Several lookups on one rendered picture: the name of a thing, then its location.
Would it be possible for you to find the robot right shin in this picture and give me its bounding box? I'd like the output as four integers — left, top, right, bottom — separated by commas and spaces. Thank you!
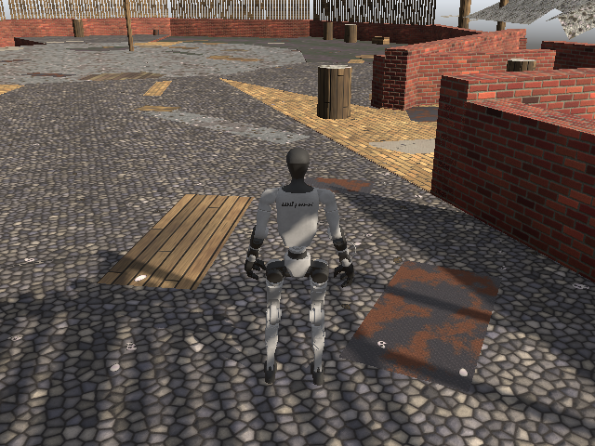
311, 309, 325, 373

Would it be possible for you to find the robot left forearm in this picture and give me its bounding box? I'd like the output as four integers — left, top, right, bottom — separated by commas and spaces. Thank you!
246, 225, 264, 262

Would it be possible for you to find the robot right forearm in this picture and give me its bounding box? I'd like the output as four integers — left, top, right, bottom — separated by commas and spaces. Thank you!
333, 225, 352, 267

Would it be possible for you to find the right robot foot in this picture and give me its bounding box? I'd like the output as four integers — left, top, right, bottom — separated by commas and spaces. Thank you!
311, 361, 324, 386

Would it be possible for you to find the left robot upper arm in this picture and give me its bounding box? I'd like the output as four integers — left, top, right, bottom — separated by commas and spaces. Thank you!
254, 188, 279, 240

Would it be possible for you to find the robot left hand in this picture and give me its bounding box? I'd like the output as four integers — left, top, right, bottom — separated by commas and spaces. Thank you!
245, 259, 266, 280

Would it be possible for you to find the robot right hand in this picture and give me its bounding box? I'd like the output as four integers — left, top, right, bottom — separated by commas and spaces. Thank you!
334, 263, 355, 288

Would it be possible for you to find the right robot upper arm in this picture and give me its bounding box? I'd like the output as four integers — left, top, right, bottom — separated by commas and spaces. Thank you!
317, 188, 342, 240

